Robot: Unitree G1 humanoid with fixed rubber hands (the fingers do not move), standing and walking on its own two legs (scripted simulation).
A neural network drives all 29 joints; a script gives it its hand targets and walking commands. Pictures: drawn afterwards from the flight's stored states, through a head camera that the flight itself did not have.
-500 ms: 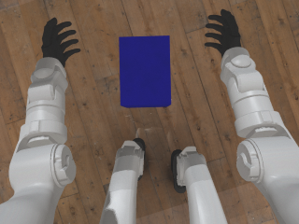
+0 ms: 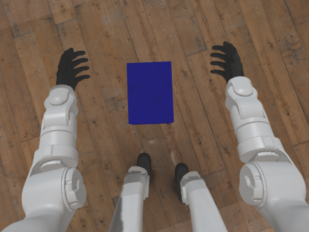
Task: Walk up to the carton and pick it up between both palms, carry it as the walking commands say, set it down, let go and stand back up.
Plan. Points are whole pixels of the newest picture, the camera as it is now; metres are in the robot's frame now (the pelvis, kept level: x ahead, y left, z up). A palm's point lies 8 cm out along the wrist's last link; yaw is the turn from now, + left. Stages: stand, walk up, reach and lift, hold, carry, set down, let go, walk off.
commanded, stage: let go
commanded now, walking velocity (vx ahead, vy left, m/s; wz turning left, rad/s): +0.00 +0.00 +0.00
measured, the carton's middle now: (150, 95) +0.51 +0.07 -0.58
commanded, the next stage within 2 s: stand in 1.16 s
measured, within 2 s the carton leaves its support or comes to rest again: neither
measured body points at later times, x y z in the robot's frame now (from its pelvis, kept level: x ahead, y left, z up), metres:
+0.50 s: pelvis +0.05 -0.01 +0.08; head +0.18 +0.00 +0.51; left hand +0.28 +0.24 -0.01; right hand +0.32 -0.21 -0.02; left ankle +0.08 +0.09 -0.64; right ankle +0.03 -0.12 -0.64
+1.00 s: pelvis +0.07 -0.02 +0.10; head +0.08 -0.02 +0.55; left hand +0.23 +0.22 +0.02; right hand +0.25 -0.25 +0.02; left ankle +0.08 +0.09 -0.64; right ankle +0.03 -0.12 -0.64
